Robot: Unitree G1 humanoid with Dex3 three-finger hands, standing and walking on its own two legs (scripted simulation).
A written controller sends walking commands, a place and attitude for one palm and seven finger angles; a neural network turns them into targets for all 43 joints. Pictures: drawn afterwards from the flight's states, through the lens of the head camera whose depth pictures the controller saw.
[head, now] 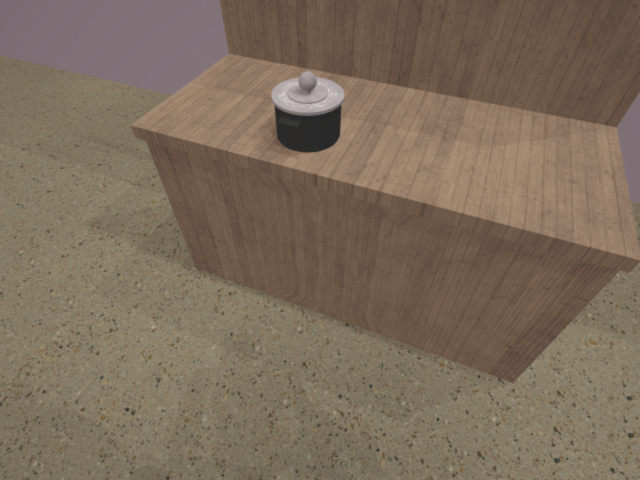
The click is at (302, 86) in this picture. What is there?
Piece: lid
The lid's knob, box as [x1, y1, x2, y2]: [298, 71, 316, 90]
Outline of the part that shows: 306,71 300,75 298,81 301,88 304,90 310,90 314,87 316,79 311,72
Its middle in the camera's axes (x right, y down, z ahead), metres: -0.03 -0.38 +0.93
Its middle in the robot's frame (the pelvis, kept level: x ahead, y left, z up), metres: +0.95 +0.08 +0.04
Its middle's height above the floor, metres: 0.82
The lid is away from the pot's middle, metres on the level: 0.00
